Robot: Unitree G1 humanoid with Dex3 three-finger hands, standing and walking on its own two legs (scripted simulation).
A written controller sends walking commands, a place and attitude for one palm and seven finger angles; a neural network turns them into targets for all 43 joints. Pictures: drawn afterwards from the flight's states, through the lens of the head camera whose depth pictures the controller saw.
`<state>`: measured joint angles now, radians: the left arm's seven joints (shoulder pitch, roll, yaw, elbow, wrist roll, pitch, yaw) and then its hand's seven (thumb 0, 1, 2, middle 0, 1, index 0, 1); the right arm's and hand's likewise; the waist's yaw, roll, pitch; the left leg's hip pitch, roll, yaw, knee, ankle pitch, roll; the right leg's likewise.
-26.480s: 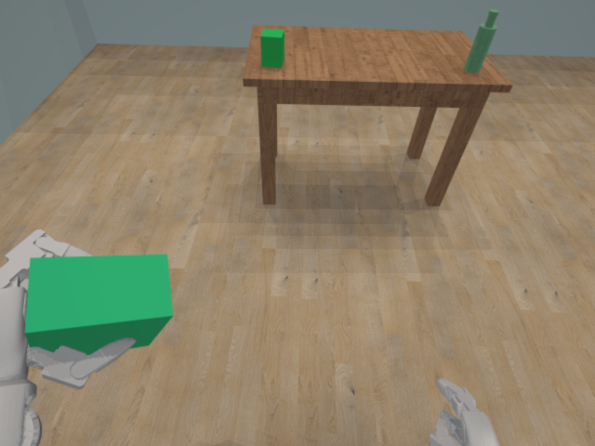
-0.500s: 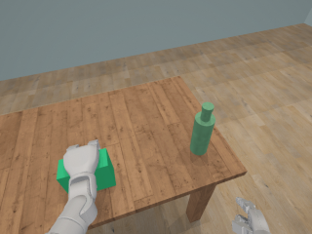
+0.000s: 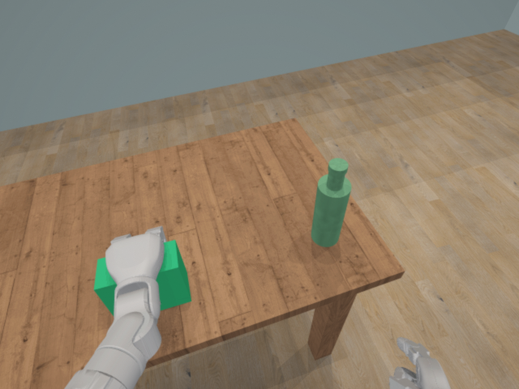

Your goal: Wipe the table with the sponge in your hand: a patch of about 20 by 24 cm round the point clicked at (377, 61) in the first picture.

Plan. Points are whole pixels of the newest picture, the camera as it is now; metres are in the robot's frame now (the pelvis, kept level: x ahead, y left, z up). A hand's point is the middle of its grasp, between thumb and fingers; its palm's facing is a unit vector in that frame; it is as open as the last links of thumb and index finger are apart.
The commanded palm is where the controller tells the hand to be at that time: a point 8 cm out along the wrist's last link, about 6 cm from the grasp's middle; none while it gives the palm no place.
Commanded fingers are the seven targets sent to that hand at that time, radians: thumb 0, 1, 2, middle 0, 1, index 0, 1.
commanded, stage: slide across to the third lane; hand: left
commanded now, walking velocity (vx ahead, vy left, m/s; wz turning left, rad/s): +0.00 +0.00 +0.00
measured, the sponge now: (149, 286) +0.29 +0.25 -0.05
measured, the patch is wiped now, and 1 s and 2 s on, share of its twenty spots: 0.80 0.80 0.80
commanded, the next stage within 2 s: wipe forward along the third lane in 1.48 s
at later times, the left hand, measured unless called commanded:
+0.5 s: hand (175, 260) +0.32 +0.19 -0.01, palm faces -0.08 -0.03 -1.00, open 10.4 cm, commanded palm +0.29 +0.16 +0.04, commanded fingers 0.00 0.10 1.30 -1.20 -1.60 -1.20 -1.60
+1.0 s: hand (183, 261) +0.32 +0.18 -0.01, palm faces -0.08 -0.03 -1.00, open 10.4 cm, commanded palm +0.29 +0.16 +0.03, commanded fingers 0.00 0.10 1.30 -1.20 -1.60 -1.20 -1.60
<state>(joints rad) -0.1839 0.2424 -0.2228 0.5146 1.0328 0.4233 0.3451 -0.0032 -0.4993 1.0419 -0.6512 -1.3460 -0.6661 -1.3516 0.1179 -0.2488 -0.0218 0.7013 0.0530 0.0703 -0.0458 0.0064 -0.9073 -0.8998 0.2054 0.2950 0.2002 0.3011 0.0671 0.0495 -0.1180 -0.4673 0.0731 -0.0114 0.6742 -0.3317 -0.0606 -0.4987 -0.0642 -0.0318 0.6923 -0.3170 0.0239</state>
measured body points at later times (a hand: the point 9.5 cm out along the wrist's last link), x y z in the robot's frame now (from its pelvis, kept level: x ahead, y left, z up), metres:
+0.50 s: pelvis +0.00 +0.00 +0.01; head +0.01 -0.03 +0.46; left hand +0.32 +0.19 +0.05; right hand +0.20 -0.22 -0.11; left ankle +0.00 +0.16 -0.72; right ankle +0.02 -0.14 -0.72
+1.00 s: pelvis +0.00 -0.01 +0.01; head +0.01 -0.03 +0.46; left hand +0.32 +0.18 +0.04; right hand +0.20 -0.23 -0.11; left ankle +0.00 +0.16 -0.72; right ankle +0.02 -0.14 -0.72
